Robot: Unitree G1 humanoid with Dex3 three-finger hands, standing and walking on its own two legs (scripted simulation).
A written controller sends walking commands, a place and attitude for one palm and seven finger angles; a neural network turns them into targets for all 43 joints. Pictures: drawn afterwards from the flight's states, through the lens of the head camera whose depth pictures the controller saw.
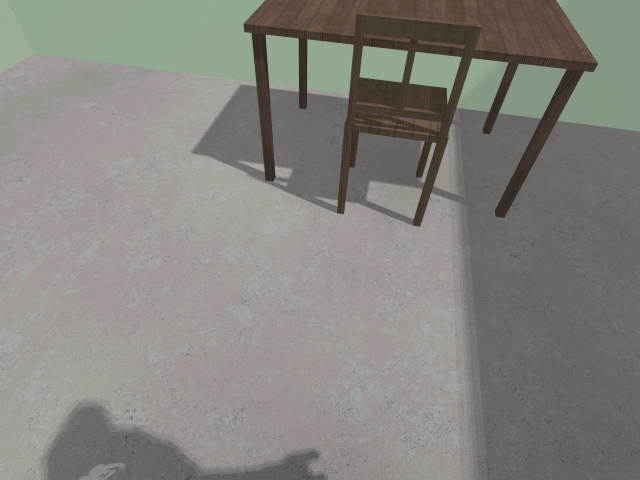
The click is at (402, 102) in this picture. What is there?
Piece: chair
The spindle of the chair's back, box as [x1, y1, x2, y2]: [397, 39, 417, 109]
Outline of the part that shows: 410,39 397,108 403,109 417,40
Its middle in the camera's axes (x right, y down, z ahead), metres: +0.28 -0.54 +1.28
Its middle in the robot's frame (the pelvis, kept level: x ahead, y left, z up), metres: +1.32 -0.22 -0.10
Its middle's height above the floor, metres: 0.67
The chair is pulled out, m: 0.00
